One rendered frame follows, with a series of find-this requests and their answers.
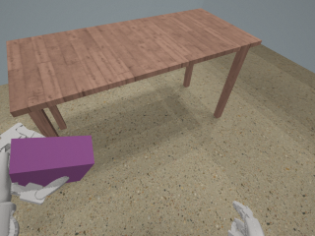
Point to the table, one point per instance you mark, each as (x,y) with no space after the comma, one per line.
(54,68)

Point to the robot right hand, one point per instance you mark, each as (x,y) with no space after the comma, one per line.
(251,225)

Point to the sponge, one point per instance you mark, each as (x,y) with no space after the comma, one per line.
(46,159)

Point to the robot left hand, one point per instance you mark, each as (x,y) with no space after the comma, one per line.
(32,192)

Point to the robot left forearm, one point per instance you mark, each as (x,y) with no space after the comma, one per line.
(9,226)

